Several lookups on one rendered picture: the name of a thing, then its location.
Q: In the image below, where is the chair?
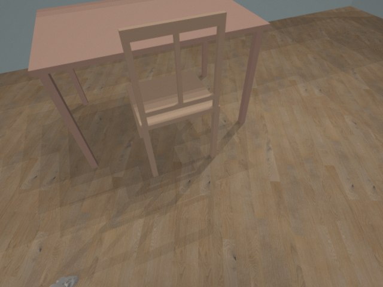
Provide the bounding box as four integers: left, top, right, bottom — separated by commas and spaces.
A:
118, 11, 227, 177

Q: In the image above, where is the table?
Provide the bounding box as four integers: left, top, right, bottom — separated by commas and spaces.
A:
28, 0, 270, 169

